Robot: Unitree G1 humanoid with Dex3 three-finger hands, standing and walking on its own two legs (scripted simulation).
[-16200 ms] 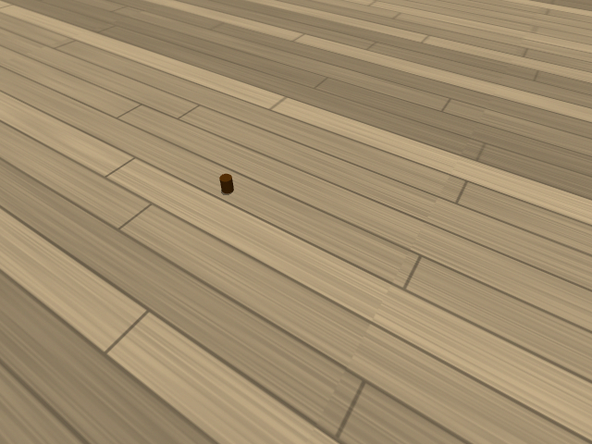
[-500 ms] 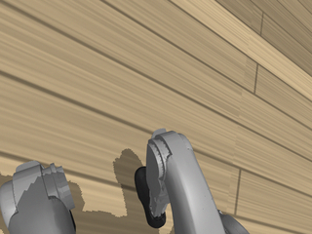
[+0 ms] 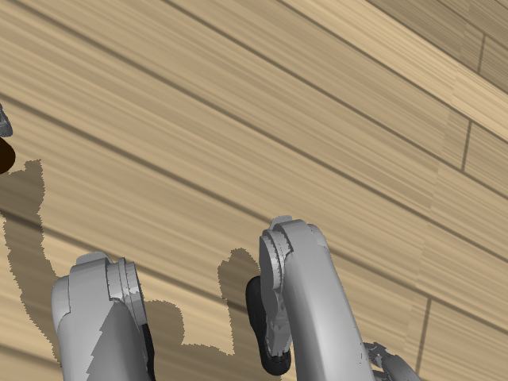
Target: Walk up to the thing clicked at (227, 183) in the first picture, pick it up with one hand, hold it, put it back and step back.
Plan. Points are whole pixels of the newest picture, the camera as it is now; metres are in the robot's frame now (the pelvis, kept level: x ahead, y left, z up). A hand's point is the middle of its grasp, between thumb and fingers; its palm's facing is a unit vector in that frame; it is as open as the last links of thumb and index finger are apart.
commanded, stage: settle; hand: left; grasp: from above
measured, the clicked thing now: out of the picture +0.49 +0.34 -0.17
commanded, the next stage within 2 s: lift in 0.06 s
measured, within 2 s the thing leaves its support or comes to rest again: neither
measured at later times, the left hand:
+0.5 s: hand out of the picture +0.45 +0.33 -0.08, palm faces -0.46 -0.10 -0.88, open 8.6 cm
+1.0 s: hand out of the picture +0.37 +0.31 +0.09, palm faces -0.41 -0.13 -0.90, open 8.5 cm
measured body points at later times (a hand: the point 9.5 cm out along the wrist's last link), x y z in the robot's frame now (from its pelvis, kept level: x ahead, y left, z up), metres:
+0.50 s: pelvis -0.01 +0.00 +0.04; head +0.21 +0.07 +0.43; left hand +0.47 +0.33 -0.03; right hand +0.06 -0.27 -0.06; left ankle +0.08 +0.13 -0.30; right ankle +0.11 -0.14 -0.30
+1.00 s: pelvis +0.00 +0.00 +0.18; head +0.16 +0.05 +0.59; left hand +0.39 +0.32 +0.14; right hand +0.15 -0.25 +0.06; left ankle +0.08 +0.13 -0.30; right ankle +0.11 -0.14 -0.30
